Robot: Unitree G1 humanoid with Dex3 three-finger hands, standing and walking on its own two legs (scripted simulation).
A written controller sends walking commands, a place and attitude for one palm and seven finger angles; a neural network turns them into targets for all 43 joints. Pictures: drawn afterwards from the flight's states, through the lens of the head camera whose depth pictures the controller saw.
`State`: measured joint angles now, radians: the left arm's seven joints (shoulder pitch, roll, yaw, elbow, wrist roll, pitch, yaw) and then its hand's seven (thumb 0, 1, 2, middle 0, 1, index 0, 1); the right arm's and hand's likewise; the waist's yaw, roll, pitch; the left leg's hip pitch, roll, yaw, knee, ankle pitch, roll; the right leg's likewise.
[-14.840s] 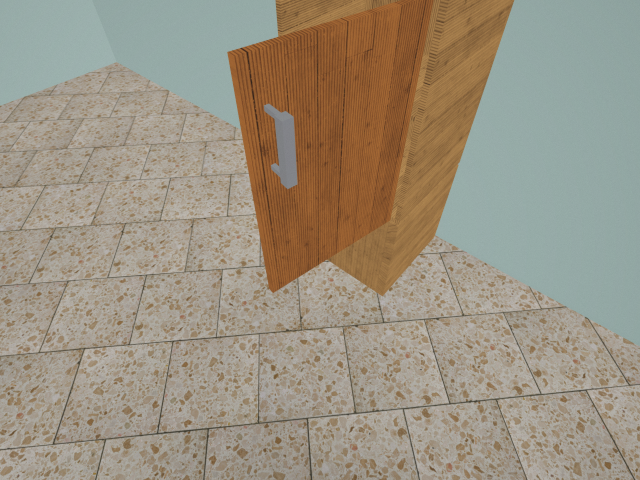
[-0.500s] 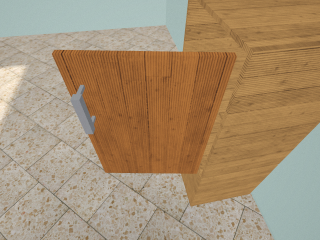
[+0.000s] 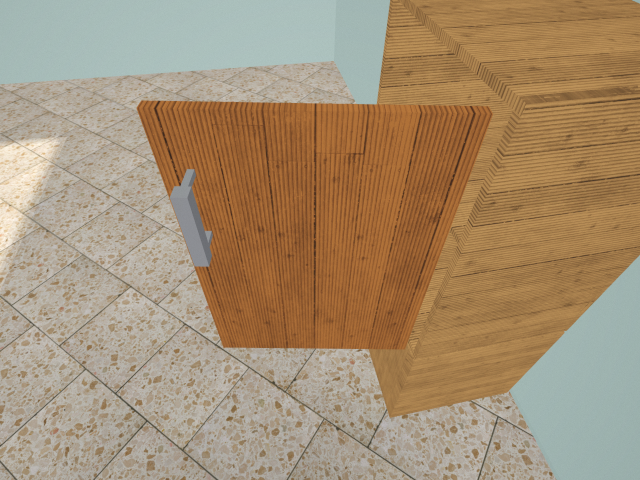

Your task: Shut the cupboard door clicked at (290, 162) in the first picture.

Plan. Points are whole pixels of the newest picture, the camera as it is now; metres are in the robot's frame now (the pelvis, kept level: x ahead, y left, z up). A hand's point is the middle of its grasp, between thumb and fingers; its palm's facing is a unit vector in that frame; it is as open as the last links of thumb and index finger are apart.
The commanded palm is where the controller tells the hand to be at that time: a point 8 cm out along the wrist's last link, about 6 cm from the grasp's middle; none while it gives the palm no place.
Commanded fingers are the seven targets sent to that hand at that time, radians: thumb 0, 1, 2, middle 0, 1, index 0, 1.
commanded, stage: come to a stop and stand still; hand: left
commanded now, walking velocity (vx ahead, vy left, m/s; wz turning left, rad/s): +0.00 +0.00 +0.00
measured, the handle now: (196, 219) +0.43 +0.20 +0.09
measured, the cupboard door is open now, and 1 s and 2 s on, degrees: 78 78 78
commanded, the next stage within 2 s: look again from close up in 0.22 s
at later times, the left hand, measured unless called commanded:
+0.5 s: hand out of the picture -0.01 +0.17 -0.18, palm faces +0.00 -0.99 -0.15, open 7.4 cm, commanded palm none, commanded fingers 0.00 0.90 0.90 -0.20 -0.30 -0.20 -0.30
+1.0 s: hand out of the picture +0.07 +0.21 -0.12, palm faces +0.16 -0.96 -0.22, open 7.2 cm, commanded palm +0.11 +0.23 -0.06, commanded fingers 0.00 0.90 0.90 -0.29 -0.40 -0.29 -0.40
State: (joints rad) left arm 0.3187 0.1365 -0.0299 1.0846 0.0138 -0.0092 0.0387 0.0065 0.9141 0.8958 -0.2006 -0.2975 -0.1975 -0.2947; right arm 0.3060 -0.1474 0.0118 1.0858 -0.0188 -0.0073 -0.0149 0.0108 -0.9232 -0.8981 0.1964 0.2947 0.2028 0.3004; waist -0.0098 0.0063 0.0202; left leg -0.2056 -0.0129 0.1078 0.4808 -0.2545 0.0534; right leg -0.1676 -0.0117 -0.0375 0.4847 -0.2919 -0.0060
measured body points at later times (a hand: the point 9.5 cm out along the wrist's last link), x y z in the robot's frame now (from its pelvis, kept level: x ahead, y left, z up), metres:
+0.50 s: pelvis +0.00 +0.01 +0.00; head +0.01 +0.02 +0.45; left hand -0.01 +0.22 -0.16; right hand +0.00 -0.21 -0.15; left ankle +0.01 +0.08 -0.74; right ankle -0.02 -0.12 -0.74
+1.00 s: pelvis +0.00 +0.01 +0.00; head +0.00 +0.03 +0.45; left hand +0.06 +0.26 -0.10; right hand +0.02 -0.21 -0.14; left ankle +0.01 +0.08 -0.74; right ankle -0.02 -0.11 -0.73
